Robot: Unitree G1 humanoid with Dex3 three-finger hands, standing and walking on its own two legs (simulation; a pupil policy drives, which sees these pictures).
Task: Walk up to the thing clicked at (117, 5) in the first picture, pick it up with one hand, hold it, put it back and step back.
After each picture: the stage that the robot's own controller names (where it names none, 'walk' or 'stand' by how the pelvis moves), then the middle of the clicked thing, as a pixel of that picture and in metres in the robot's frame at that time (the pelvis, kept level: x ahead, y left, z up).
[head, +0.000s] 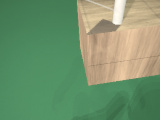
stand; (119, 5) +0.97 -0.20 -0.03
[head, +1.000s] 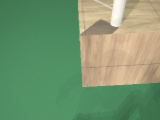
rise first; (118, 6) +0.88 -0.14 -0.01
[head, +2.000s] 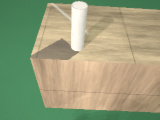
sink last; (78, 28) +0.66 +0.06 +0.01
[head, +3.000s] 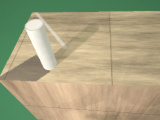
stand; (43, 47) +0.53 +0.23 +0.00
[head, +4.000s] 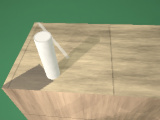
stand; (48, 57) +0.52 +0.20 -0.03
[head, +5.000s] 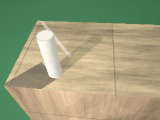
stand; (50, 56) +0.52 +0.19 -0.03
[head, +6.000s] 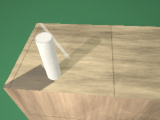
stand; (49, 58) +0.52 +0.20 -0.03
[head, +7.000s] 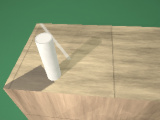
stand; (49, 59) +0.51 +0.20 -0.03
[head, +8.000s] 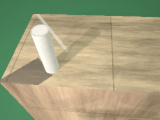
rise first; (46, 51) +0.52 +0.20 -0.03
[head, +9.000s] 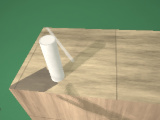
rise first; (53, 60) +0.52 +0.21 -0.03
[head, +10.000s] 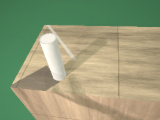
go down; (54, 59) +0.51 +0.21 -0.03
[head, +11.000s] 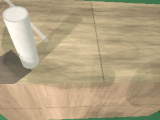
go down; (24, 42) +0.50 +0.20 +0.03
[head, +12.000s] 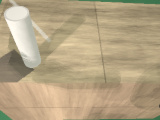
approach; (26, 41) +0.51 +0.20 +0.04
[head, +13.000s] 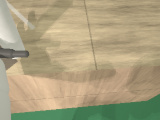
close; (4, 29) +0.52 +0.22 +0.07
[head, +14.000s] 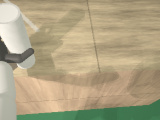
lift; (17, 42) +0.47 +0.19 +0.06
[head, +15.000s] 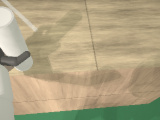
lift; (13, 45) +0.46 +0.20 +0.07
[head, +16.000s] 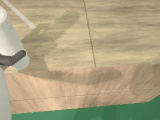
lift; (9, 44) +0.46 +0.21 +0.08
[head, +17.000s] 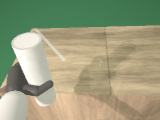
lift; (38, 74) +0.32 +0.16 +0.14
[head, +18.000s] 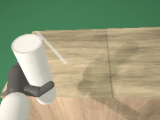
hold; (39, 74) +0.32 +0.16 +0.14
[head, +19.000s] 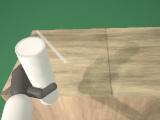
crouch; (41, 76) +0.32 +0.15 +0.13
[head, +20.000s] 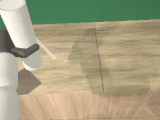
crouch; (24, 39) +0.44 +0.19 +0.17
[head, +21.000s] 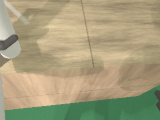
lower; (0, 27) +0.51 +0.21 +0.06
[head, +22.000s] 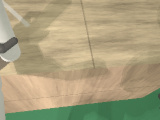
lower; out of the picture +0.50 +0.21 +0.07
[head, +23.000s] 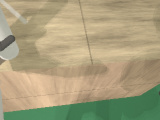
lower; out of the picture +0.51 +0.21 +0.08
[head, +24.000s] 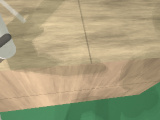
lower; out of the picture +0.51 +0.22 +0.08
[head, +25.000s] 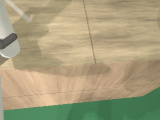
loosen; out of the picture +0.51 +0.21 +0.08
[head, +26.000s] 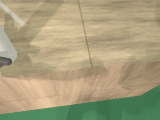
withdraw; out of the picture +0.49 +0.23 +0.07
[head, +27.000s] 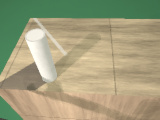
sink last; (43, 58) +0.47 +0.20 +0.02
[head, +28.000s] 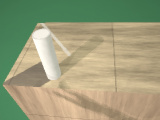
stand; (48, 56) +0.50 +0.21 +0.02
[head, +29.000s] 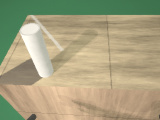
stand; (39, 53) +0.49 +0.22 +0.03
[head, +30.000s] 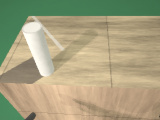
stand; (40, 52) +0.50 +0.22 +0.04
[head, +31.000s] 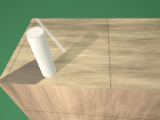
stand; (43, 54) +0.51 +0.22 +0.01
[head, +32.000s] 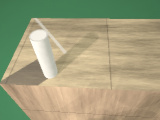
walk; (45, 56) +0.51 +0.21 -0.02
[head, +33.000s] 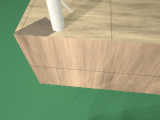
walk; (55, 8) +0.75 +0.19 -0.01
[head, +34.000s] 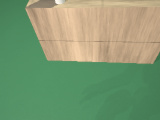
walk; out of the picture +1.06 +0.23 -0.01
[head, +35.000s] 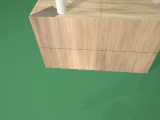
stand; out of the picture +1.09 +0.22 -0.03
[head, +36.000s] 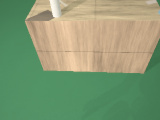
stand; out of the picture +1.10 +0.24 -0.03
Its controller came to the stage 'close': yes
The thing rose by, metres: 0.19
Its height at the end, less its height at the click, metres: +0.00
